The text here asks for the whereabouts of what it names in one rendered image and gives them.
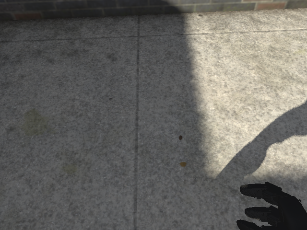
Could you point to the robot right hand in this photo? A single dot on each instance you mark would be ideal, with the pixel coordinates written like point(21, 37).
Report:
point(290, 214)

